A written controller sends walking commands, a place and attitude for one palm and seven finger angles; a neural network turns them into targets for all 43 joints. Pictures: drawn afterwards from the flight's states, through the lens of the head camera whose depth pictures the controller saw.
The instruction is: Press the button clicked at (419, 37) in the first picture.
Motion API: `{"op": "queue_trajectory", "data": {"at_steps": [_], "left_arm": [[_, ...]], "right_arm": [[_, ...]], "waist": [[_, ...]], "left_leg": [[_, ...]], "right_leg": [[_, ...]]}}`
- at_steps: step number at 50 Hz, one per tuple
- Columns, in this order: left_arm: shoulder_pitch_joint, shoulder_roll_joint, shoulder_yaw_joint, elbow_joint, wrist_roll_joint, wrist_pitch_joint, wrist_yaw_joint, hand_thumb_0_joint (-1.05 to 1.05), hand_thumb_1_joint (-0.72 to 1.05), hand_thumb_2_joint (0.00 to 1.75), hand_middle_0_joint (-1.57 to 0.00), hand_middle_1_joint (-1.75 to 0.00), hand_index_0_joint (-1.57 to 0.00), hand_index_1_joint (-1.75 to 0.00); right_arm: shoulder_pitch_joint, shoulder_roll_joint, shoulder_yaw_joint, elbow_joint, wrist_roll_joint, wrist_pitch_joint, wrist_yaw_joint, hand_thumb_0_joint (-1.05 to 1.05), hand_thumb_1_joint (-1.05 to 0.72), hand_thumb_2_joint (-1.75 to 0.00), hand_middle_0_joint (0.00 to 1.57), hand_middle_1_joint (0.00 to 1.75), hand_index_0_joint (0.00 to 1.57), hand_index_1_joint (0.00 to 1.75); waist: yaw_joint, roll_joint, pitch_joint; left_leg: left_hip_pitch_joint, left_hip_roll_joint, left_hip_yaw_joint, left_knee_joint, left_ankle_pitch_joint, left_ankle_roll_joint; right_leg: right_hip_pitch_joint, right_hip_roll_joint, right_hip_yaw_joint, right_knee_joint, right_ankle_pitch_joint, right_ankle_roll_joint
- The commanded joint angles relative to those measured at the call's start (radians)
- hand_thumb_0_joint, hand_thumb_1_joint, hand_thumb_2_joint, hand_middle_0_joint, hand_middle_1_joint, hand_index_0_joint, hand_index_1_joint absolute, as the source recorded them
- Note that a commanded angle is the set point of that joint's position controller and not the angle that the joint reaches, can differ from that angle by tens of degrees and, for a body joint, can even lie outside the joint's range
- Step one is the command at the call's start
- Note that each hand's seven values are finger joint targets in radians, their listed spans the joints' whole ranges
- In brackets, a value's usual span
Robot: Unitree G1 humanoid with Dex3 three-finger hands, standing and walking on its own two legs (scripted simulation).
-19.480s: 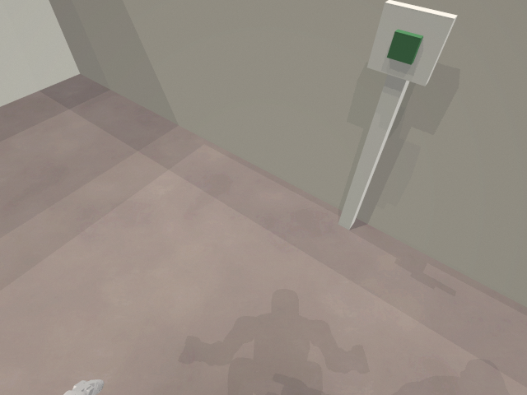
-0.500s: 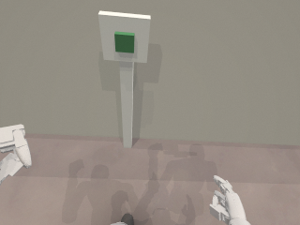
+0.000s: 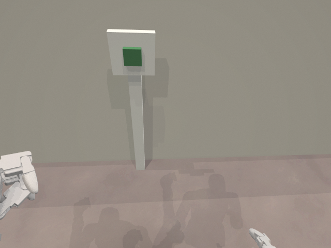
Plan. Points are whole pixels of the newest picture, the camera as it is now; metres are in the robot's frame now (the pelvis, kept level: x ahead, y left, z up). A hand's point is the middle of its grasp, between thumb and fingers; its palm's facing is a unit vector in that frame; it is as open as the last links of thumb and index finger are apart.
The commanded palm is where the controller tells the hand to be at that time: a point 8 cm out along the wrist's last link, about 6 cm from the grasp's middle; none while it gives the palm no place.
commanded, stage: stop stepping back and stand still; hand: left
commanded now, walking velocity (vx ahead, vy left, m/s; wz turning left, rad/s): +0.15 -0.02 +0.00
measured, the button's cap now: (132, 56) +0.78 +0.18 +0.11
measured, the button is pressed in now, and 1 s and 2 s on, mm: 0 0 0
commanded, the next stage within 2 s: let the arm hang, fingers relaxed in 0.28 s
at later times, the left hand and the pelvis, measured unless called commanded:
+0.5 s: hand (55, 219) +0.19 +0.27 -0.01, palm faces +0.23 -0.88 -0.41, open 3.0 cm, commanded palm none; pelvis +0.00 +0.02 -0.01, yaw +4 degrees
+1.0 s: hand out of the picture -0.08 +0.19 -0.16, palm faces +0.08 -0.97 -0.23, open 5.9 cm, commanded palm none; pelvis -0.02 +0.01 +0.01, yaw +3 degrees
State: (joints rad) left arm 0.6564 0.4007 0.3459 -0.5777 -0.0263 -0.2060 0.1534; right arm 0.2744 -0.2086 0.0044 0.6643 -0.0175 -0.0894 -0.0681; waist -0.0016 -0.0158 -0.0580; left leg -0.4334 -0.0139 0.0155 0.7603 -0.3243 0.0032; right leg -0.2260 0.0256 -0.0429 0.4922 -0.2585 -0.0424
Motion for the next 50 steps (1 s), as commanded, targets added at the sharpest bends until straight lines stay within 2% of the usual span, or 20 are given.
{"op": "queue_trajectory", "data": {"at_steps": [1, 2, 4, 6, 8, 10, 11, 13, 14, 16, 18, 19, 20, 21, 23, 25, 29, 34, 42, 50], "left_arm": [[-0.157, 0.112, 0.079, -0.14, 0.007, -0.046, 0.03, 0.0, 0.9, 0.9, -1.3, -1.5, -1.3, -1.5], [-0.166, 0.122, 0.085, -0.158, 0.01, -0.053, 0.031, 0.0, 0.9, 0.9, -1.3, -1.5, -1.3, -1.5], [-0.156, 0.124, 0.096, -0.214, 0.011, -0.068, 0.032, 0.0, 0.9, 0.9, -1.3, -1.5, -1.3, -1.5], [-0.177, 0.162, 0.134, -0.219, 0.019, -0.074, 0.025, 0.0, 0.9, 0.9, -1.3, -1.5, -1.3, -1.5], [-0.129, 0.132, 0.117, -0.194, 0.022, -0.071, 0.024, 0.0, 0.9, 0.9, -1.3, -1.5, -1.3, -1.5], [-0.071, 0.113, 0.104, -0.168, 0.022, -0.061, 0.02, 0.0, 0.9, 0.9, -1.3, -1.5, -1.3, -1.5], [-0.044, 0.12, 0.112, -0.151, 0.018, -0.058, 0.018, 0.0, 0.9, 0.9, -1.3, -1.5, -1.3, -1.5], [-0.075, 0.126, 0.115, -0.148, 0.003, -0.056, 0.013, 0.0, 0.9, 0.9, -1.3, -1.5, -1.3, -1.5], [-0.072, 0.121, 0.113, -0.133, -0.002, -0.048, 0.016, 0.0, 0.9, 0.9, -1.3, -1.5, -1.3, -1.5], [-0.09, 0.107, 0.102, -0.136, -0.004, -0.045, 0.021, 0.0, 0.9, 0.9, -1.3, -1.5, -1.3, -1.5], [-0.077, 0.122, 0.116, -0.144, -0.002, -0.056, 0.027, 0.0, 0.9, 0.9, -1.3, -1.5, -1.3, -1.5], [-0.219, -0.027, -0.228, 0.661, 0.094, 0.114, -0.116, 0.0, 0.9, 0.9, -1.3, -1.5, -1.3, -1.5], [-0.154, -0.058, -0.224, 0.675, 0.068, 0.183, -0.136, 0.0, 0.9, 0.9, -1.26, -1.46, -1.26, -1.46], [-0.179, -0.101, -0.248, 0.707, 0.068, 0.201, -0.136, 0.0, 0.9, 0.9, -1.23, -1.42, -1.23, -1.42], [-0.241, -0.111, -0.257, 0.794, 0.061, 0.209, -0.139, 0.0, 0.9, 0.9, -1.15, -1.34, -1.15, -1.34], [-0.286, -0.084, -0.254, 0.928, 0.059, 0.206, -0.137, 0.0, 0.9, 0.9, -1.08, -1.26, -1.08, -1.26], [-0.359, -0.04, -0.281, 1.238, 0.048, 0.203, -0.135, 0.0, 0.9, 0.9, -0.93, -1.1, -0.93, -1.1], [-0.368, -0.075, -0.304, 1.472, 0.037, 0.204, -0.132, 0.0, 0.9, 0.9, -0.75, -0.9, -0.75, -0.9], [-0.343, -0.096, -0.322, 1.649, 0.035, 0.199, -0.131, 0.0, 0.9, 0.9, -0.46, -0.58, -0.46, -0.58], [-0.308, -0.13, -0.323, 1.715, 0.033, 0.201, -0.12, 0.0, 0.9, 0.9, -0.2, -0.3, -0.2, -0.3]], "right_arm": [[-0.148, -0.113, -0.038, -0.163, 0.004, -0.071, -0.039, 0.0, -0.9, -0.9, 0.2, 0.3, 0.2, 0.3], [-0.143, -0.125, -0.035, -0.165, 0.002, -0.082, -0.043, 0.0, -0.9, -0.9, 0.2, 0.3, 0.2, 0.3], [-0.139, -0.139, -0.035, -0.192, 0.007, -0.094, -0.04, 0.0, -0.9, -0.9, 0.2, 0.3, 0.2, 0.3], [-0.14, -0.108, -0.025, -0.174, -0.003, -0.098, -0.036, 0.0, -0.9, -0.9, 0.2, 0.3, 0.2, 0.3], [-0.139, -0.099, -0.025, -0.178, -0.003, -0.103, -0.023, 0.0, -0.9, -0.9, 0.2, 0.3, 0.2, 0.3], [-0.142, -0.11, -0.028, -0.185, 0.004, -0.095, -0.011, 0.0, -0.9, -0.9, 0.2, 0.3, 0.2, 0.3], [-0.139, -0.108, -0.033, -0.191, 0.003, -0.09, -0.009, 0.0, -0.9, -0.9, 0.2, 0.3, 0.2, 0.3], [-0.135, -0.101, -0.039, -0.189, 0.003, -0.074, -0.001, 0.0, -0.9, -0.9, 0.2, 0.3, 0.2, 0.3], [-0.12, -0.099, -0.044, -0.173, 0.008, -0.068, -0.002, 0.0, -0.9, -0.9, 0.2, 0.3, 0.2, 0.3], [-0.131, -0.099, -0.039, -0.173, 0.011, -0.062, 0.0, 0.0, -0.9, -0.9, 0.2, 0.3, 0.2, 0.3], [-0.129, -0.084, -0.024, -0.172, 0.01, -0.069, -0.009, 0.0, -0.9, -0.9, 0.2, 0.3, 0.2, 0.3], [-0.097, -0.236, -0.09, 0.086, 0.001, -0.088, 0.098, 0.0, -0.9, -0.9, 0.2, 0.3, 0.2, 0.3], [-0.039, -0.183, -0.085, 0.045, 0.014, -0.025, 0.088, 0.0, -0.9, -0.9, 0.2, 0.3, 0.2, 0.3], [-0.051, -0.175, -0.081, 0.032, 0.009, 0.0, 0.079, 0.0, -0.9, -0.9, 0.2, 0.3, 0.2, 0.3], [-0.062, -0.179, -0.053, 0.006, -0.007, 0.025, 0.063, 0.0, -0.9, -0.9, 0.2, 0.3, 0.2, 0.3], [-0.086, -0.195, -0.049, 0.025, -0.014, 0.036, 0.053, 0.0, -0.9, -0.9, 0.2, 0.3, 0.2, 0.3], [-0.095, -0.122, -0.029, 0.124, -0.008, 0.073, 0.049, 0.0, -0.9, -0.9, 0.2, 0.3, 0.2, 0.3], [-0.069, -0.08, -0.018, 0.242, -0.008, 0.094, 0.045, 0.0, -0.9, -0.9, 0.2, 0.3, 0.2, 0.3], [0.038, -0.061, -0.025, 0.366, 0.0, 0.102, 0.039, 0.0, -0.9, -0.9, 0.2, 0.3, 0.2, 0.3], [0.095, -0.025, -0.021, 0.431, -0.001, 0.102, 0.032, 0.0, -0.9, -0.9, 0.2, 0.3, 0.2, 0.3]], "waist": [[-0.026, -0.023, 0.079], [-0.022, 0.063, 0.097], [-0.011, 0.214, 0.075], [-0.015, 0.267, 0.089], [-0.007, 0.193, 0.104], [0.002, 0.141, 0.08], [-0.002, 0.075, 0.072], [-0.012, -0.086, 0.052], [-0.01, -0.136, 0.059], [-0.016, -0.086, 0.049], [-0.018, -0.062, 0.016], [-0.071, 0.028, 0.033], [-0.035, 0.069, -0.035], [-0.017, 0.021, -0.047], [-0.001, -0.052, -0.041], [0.017, -0.093, -0.071], [0.004, -0.014, -0.02], [0.004, 0.189, 0.063], [-0.009, 0.021, 0.103], [-0.005, 0.009, 0.15]], "left_leg": [[0.205, 0.057, 0.015, -0.226, -0.022, 0.026], [0.207, 0.08, -0.041, -0.334, -0.07, 0.044], [0.19, 0.227, -0.284, -0.445, -0.055, 0.111], [0.035, 0.299, -0.44, -0.64, -0.397, 0.14], [-0.005, 0.28, -0.348, -0.602, -0.3, 0.14], [-0.05, 0.192, -0.179, -0.493, -0.223, 0.078], [-0.045, 0.125, -0.107, -0.402, -0.162, 0.047], [0.03, 0.029, -0.019, -0.111, -0.054, 0.002], [0.056, 0.022, -0.015, 0.019, -0.026, -0.002], [0.033, 0.039, -0.035, 0.041, -0.017, 0.001], [0.113, 0.052, -0.022, -0.202, 0.056, 0.013], [0.121, 0.103, -0.082, -0.064, 0.372, 0.025], [0.182, 0.113, -0.125, -0.132, 0.495, 0.033], [0.161, 0.164, -0.174, -0.163, 0.518, 0.065], [0.102, 0.216, -0.279, -0.225, 0.649, 0.135], [0.113, 0.189, -0.25, -0.236, 0.724, 0.123], [0.151, 0.071, -0.093, -0.255, 0.34, 0.027], [0.157, 0.094, -0.119, -0.383, 0.148, 0.035], [0.207, 0.095, -0.11, -0.42, 0.081, 0.038], [0.195, 0.097, -0.099, -0.435, 0.082, 0.037]], "right_leg": [[-0.229, -0.216, 0.146, -0.17, -0.356, -0.071], [-0.216, -0.165, 0.124, -0.081, -0.312, -0.044], [-0.186, -0.031, 0.029, 0.124, -0.119, 0.024], [-0.131, -0.019, 0.017, 0.316, -0.218, 0.042], [-0.056, -0.033, 0.02, 0.22, -0.2, 0.032], [0.085, -0.03, 0.0, -0.009, -0.122, 0.027], [0.084, -0.059, 0.059, -0.105, -0.111, 0.009], [-0.08, -0.232, 0.337, -0.28, -0.311, -0.075], [-0.142, -0.293, 0.401, -0.328, -0.352, -0.11], [-0.084, -0.298, 0.339, -0.268, -0.114, -0.126], [-0.006, -0.244, 0.206, -0.163, 0.088, -0.083], [-0.136, -0.243, 0.059, 0.09, 0.44, -0.037], [-0.113, -0.152, 0.066, 0.135, 0.373, -0.008], [-0.112, -0.11, 0.029, 0.174, 0.228, 0.015], [-0.062, -0.065, 0.007, 0.21, 0.117, 0.034], [0.037, -0.072, 0.027, 0.155, 0.194, 0.029], [0.072, -0.17, 0.127, -0.02, 0.321, -0.03], [0.055, -0.129, 0.1, -0.13, 0.049, -0.018], [0.018, -0.129, 0.084, -0.204, -0.046, -0.023], [-0.001, -0.127, 0.078, -0.197, -0.064, -0.021]]}}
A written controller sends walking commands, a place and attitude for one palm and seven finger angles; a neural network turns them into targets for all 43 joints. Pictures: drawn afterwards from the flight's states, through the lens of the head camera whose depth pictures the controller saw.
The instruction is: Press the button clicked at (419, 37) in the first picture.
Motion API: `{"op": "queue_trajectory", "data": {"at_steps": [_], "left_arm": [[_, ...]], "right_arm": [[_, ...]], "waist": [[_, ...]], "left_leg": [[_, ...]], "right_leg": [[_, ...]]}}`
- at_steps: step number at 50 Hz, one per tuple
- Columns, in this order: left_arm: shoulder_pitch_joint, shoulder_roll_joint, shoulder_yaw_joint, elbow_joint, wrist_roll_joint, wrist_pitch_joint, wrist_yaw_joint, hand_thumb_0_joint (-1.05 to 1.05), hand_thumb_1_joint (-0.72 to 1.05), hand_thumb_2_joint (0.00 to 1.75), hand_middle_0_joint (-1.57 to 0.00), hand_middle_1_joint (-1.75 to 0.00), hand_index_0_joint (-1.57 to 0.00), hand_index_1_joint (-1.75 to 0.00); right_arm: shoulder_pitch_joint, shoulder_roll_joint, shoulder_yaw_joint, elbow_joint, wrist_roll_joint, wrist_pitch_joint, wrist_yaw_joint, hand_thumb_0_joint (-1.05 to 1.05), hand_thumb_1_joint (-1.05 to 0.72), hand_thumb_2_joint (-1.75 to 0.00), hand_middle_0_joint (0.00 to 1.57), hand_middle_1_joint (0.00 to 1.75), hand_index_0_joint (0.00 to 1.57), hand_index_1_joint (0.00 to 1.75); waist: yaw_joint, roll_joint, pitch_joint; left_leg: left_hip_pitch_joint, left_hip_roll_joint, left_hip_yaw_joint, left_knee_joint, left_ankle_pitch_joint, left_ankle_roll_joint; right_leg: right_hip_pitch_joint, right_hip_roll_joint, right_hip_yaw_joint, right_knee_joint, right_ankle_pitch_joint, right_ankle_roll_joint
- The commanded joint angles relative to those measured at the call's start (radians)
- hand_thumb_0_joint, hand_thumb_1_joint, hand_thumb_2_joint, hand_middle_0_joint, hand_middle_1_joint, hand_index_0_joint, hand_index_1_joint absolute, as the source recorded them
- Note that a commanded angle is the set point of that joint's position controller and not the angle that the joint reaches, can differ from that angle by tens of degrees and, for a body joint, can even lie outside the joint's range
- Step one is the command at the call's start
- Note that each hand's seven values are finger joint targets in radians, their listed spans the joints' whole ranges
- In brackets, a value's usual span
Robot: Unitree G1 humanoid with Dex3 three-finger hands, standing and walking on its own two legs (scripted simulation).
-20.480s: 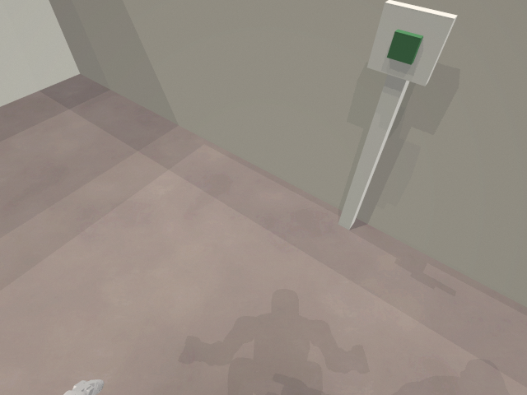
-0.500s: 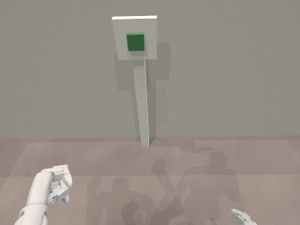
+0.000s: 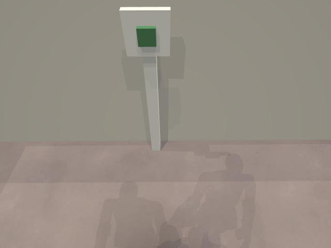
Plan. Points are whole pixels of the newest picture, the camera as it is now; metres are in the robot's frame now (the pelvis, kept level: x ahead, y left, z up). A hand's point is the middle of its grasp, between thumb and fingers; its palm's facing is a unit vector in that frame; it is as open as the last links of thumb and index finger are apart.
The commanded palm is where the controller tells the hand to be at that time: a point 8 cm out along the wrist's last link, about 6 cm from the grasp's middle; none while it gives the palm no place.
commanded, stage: let the arm hang, fingers relaxed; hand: left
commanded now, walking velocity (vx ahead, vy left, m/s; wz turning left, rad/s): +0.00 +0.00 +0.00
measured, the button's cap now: (146, 36) +0.81 +0.13 +0.10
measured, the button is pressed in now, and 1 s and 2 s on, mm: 0 0 0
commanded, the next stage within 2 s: stand and wait in 0.48 s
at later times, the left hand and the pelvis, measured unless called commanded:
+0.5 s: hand out of the picture +0.01 +0.16 -0.18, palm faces +0.03 -0.98 -0.20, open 7.4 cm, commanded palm none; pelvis +0.00 -0.01 +0.00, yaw +0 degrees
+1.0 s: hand out of the picture +0.03 +0.17 -0.17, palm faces +0.02 -0.98 -0.22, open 7.4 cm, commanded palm none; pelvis +0.02 -0.01 +0.00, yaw +0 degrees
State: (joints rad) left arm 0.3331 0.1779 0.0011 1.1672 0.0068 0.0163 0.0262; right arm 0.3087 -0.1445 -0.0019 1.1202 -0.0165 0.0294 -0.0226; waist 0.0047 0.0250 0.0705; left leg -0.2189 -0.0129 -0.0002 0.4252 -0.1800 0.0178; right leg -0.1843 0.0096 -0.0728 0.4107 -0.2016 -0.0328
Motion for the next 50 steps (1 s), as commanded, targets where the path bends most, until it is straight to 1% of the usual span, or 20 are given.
{"op": "queue_trajectory", "data": {"at_steps": [1, 3, 7, 9, 12, 15, 16, 19, 25, 28, 32, 33, 35, 40, 42, 43, 44, 45, 47, 50], "left_arm": [[0.024, 0.095, 0.023, -0.029, 0.001, -0.022, 0.008, 0.0, 0.9, 0.9, -0.2, -0.3, -0.2, -0.3], [0.021, 0.084, 0.026, -0.024, 0.001, -0.022, 0.01, 0.0, 0.9, 0.9, -0.2, -0.3, -0.2, -0.3], [0.019, 0.069, 0.029, -0.026, 0.002, -0.02, 0.013, 0.0, 0.9, 0.9, -0.2, -0.3, -0.2, -0.3], [0.014, 0.066, 0.033, -0.031, 0.003, -0.02, 0.013, 0.0, 0.9, 0.9, -0.2, -0.3, -0.2, -0.3], [0.012, 0.061, 0.036, -0.035, 0.003, -0.021, 0.013, 0.0, 0.9, 0.9, -0.2, -0.3, -0.2, -0.3], [0.008, 0.06, 0.037, -0.039, 0.002, -0.025, 0.013, 0.0, 0.9, 0.9, -0.2, -0.3, -0.2, -0.3], [0.009, 0.063, 0.038, -0.041, 0.002, -0.026, 0.014, 0.0, 0.9, 0.9, -0.2, -0.3, -0.2, -0.3], [-0.002, 0.064, 0.037, -0.044, 0.001, -0.028, 0.013, 0.0, 0.9, 0.9, -0.2, -0.3, -0.2, -0.3], [-0.01, 0.065, 0.037, -0.042, 0.0, -0.03, 0.014, 0.0, 0.9, 0.9, -0.2, -0.3, -0.2, -0.3], [-0.012, 0.068, 0.036, -0.042, 0.001, -0.03, 0.013, 0.0, 0.9, 0.9, -0.2, -0.3, -0.2, -0.3], [-0.016, 0.077, 0.037, -0.04, 0.001, -0.031, 0.012, 0.0, 0.9, 0.9, -0.2, -0.3, -0.2, -0.3], [-0.014, 0.078, 0.037, -0.039, 0.001, -0.032, 0.012, 0.0, 0.9, 0.9, -0.2, -0.3, -0.2, -0.3], [-0.021, 0.082, 0.037, -0.038, 0.001, -0.034, 0.012, 0.0, 0.9, 0.9, -0.2, -0.3, -0.2, -0.3], [-0.029, 0.09, 0.037, -0.035, 0.0, -0.036, 0.011, 0.0, 0.9, 0.9, -0.2, -0.3, -0.2, -0.3], [-0.036, 0.097, 0.037, -0.035, 0.001, -0.035, 0.012, 0.0, 0.9, 0.9, -0.2, -0.3, -0.2, -0.3], [-0.035, 0.099, 0.037, -0.035, 0.001, -0.037, 0.011, 0.0, 0.9, 0.9, -0.2, -0.3, -0.2, -0.3], [-0.04, 0.103, 0.037, -0.035, 0.0, -0.038, 0.011, 0.0, 0.9, 0.9, -0.2, -0.3, -0.2, -0.3], [-0.044, 0.107, 0.039, -0.038, 0.0, -0.039, 0.011, 0.0, 0.9, 0.9, -0.2, -0.3, -0.2, -0.3], [-0.049, 0.109, 0.038, -0.038, 0.001, -0.039, 0.011, 0.0, 0.9, 0.9, -0.2, -0.3, -0.2, -0.3], [-0.061, 0.118, 0.039, -0.04, 0.0, -0.04, 0.01, 0.0, 0.9, 0.9, -0.2, -0.3, -0.2, -0.3]], "right_arm": [[0.063, -0.088, -0.017, -0.025, 0.0, -0.017, -0.013, 0.0, -0.9, -0.9, 0.2, 0.3, 0.2, 0.3], [0.078, -0.072, -0.016, -0.016, -0.003, -0.018, -0.013, 0.0, -0.9, -0.9, 0.2, 0.3, 0.2, 0.3], [0.084, -0.052, -0.015, -0.009, -0.006, -0.016, -0.014, 0.0, -0.9, -0.9, 0.2, 0.3, 0.2, 0.3], [0.093, -0.049, -0.015, -0.009, -0.008, -0.02, -0.015, 0.0, -0.9, -0.9, 0.2, 0.3, 0.2, 0.3], [0.092, -0.043, -0.018, -0.012, -0.007, -0.022, -0.016, 0.0, -0.9, -0.9, 0.2, 0.3, 0.2, 0.3], [0.094, -0.039, -0.018, -0.011, -0.007, -0.025, -0.017, 0.0, -0.9, -0.9, 0.2, 0.3, 0.2, 0.3], [0.093, -0.041, -0.02, -0.014, -0.004, -0.025, -0.017, 0.0, -0.9, -0.9, 0.2, 0.3, 0.2, 0.3], [0.091, -0.039, -0.019, -0.012, -0.005, -0.025, -0.017, 0.0, -0.9, -0.9, 0.2, 0.3, 0.2, 0.3], [0.077, -0.053, -0.02, -0.011, -0.004, -0.026, -0.019, 0.0, -0.9, -0.9, 0.2, 0.3, 0.2, 0.3], [0.069, -0.058, -0.02, -0.012, -0.003, -0.025, -0.018, 0.0, -0.9, -0.9, 0.2, 0.3, 0.2, 0.3], [0.058, -0.07, -0.022, -0.013, -0.003, -0.026, -0.018, 0.0, -0.9, -0.9, 0.2, 0.3, 0.2, 0.3], [0.055, -0.073, -0.023, -0.014, -0.003, -0.027, -0.018, 0.0, -0.9, -0.9, 0.2, 0.3, 0.2, 0.3], [0.046, -0.082, -0.023, -0.013, -0.002, -0.028, -0.019, 0.0, -0.9, -0.9, 0.2, 0.3, 0.2, 0.3], [0.029, -0.094, -0.021, -0.011, -0.001, -0.031, -0.02, 0.0, -0.9, -0.9, 0.2, 0.3, 0.2, 0.3], [0.019, -0.099, -0.022, -0.011, -0.001, -0.029, -0.019, 0.0, -0.9, -0.9, 0.2, 0.3, 0.2, 0.3], [0.014, -0.101, -0.023, -0.013, -0.001, -0.029, -0.019, 0.0, -0.9, -0.9, 0.2, 0.3, 0.2, 0.3], [0.012, -0.107, -0.023, -0.011, -0.001, -0.03, -0.019, 0.0, -0.9, -0.9, 0.2, 0.3, 0.2, 0.3], [0.013, -0.109, -0.024, -0.012, -0.001, -0.032, -0.02, 0.0, -0.9, -0.9, 0.2, 0.3, 0.2, 0.3], [0.001, -0.113, -0.024, -0.012, -0.001, -0.03, -0.019, 0.0, -0.9, -0.9, 0.2, 0.3, 0.2, 0.3], [-0.008, -0.121, -0.024, -0.012, -0.001, -0.032, -0.019, 0.0, -0.9, -0.9, 0.2, 0.3, 0.2, 0.3]], "waist": [[-0.007, -0.034, 0.023], [-0.011, -0.037, 0.023], [-0.01, -0.002, 0.059], [-0.007, -0.002, 0.054], [-0.006, -0.02, 0.053], [-0.007, -0.001, 0.04], [-0.006, -0.013, 0.039], [-0.01, -0.011, 0.03], [-0.013, 0.0, 0.023], [-0.013, -0.012, 0.038], [-0.013, -0.017, 0.022], [-0.013, -0.024, 0.01], [-0.016, -0.003, 0.008], [-0.014, -0.008, -0.005], [-0.013, -0.002, 0.015], [-0.013, -0.015, 0.012], [-0.014, -0.002, 0.004], [-0.014, -0.012, -0.009], [-0.014, -0.012, 0.003], [-0.012, -0.013, -0.003]], "left_leg": [[-0.018, 0.092, -0.081, -0.094, -0.056, 0.024], [-0.02, 0.091, -0.077, -0.095, -0.06, 0.022], [-0.047, 0.089, -0.079, -0.1, -0.087, 0.021], [-0.066, 0.092, -0.088, -0.111, -0.092, 0.023], [-0.068, 0.089, -0.082, -0.103, -0.077, 0.022], [-0.055, 0.087, -0.073, -0.091, -0.036, 0.018], [-0.052, 0.088, -0.071, -0.084, -0.024, 0.018], [-0.032, 0.088, -0.07, -0.08, 0.001, 0.017], [-0.013, 0.098, -0.074, -0.085, 0.015, 0.015], [-0.017, 0.099, -0.073, -0.091, 0.002, 0.014], [-0.002, 0.098, -0.073, -0.087, 0.01, 0.015], [0.01, 0.097, -0.068, -0.084, 0.019, 0.014], [0.017, 0.102, -0.071, -0.087, 0.033, 0.014], [0.028, 0.109, -0.074, -0.09, 0.062, 0.012], [0.024, 0.108, -0.071, -0.091, 0.054, 0.011], [0.032, 0.107, -0.073, -0.091, 0.062, 0.013], [0.036, 0.109, -0.069, -0.089, 0.074, 0.011], [0.04, 0.11, -0.073, -0.09, 0.081, 0.011], [0.039, 0.111, -0.07, -0.09, 0.074, 0.01], [0.044, 0.112, -0.071, -0.096, 0.088, 0.009]], "right_leg": [[-0.047, -0.112, 0.109, -0.119, -0.128, -0.031], [-0.048, -0.114, 0.11, -0.117, -0.137, -0.032], [-0.071, -0.11, 0.114, -0.115, -0.159, -0.032], [-0.049, -0.106, 0.111, -0.102, -0.137, -0.032], [-0.046, -0.109, 0.11, -0.103, -0.131, -0.031], [-0.037, -0.115, 0.115, -0.104, -0.102, -0.032], [-0.035, -0.113, 0.114, -0.107, -0.096, -0.032], [-0.035, -0.117, 0.116, -0.108, -0.076, -0.033], [-0.029, -0.114, 0.115, -0.108, -0.053, -0.032], [-0.032, -0.112, 0.112, -0.114, -0.064, -0.03], [-0.026, -0.115, 0.114, -0.118, -0.064, -0.031], [-0.022, -0.117, 0.117, -0.121, -0.057, -0.03], [-0.022, -0.116, 0.118, -0.118, -0.039, -0.031], [0.001, -0.115, 0.112, -0.112, 0.005, -0.029], [-0.008, -0.117, 0.114, -0.12, -0.006, -0.029], [-0.008, -0.117, 0.118, -0.122, 0.002, -0.03], [0.0, -0.119, 0.118, -0.121, 0.02, -0.03], [0.013, -0.118, 0.117, -0.118, 0.032, -0.03], [0.006, -0.12, 0.115, -0.124, 0.024, -0.029], [0.019, -0.12, 0.117, -0.122, 0.05, -0.029]]}}
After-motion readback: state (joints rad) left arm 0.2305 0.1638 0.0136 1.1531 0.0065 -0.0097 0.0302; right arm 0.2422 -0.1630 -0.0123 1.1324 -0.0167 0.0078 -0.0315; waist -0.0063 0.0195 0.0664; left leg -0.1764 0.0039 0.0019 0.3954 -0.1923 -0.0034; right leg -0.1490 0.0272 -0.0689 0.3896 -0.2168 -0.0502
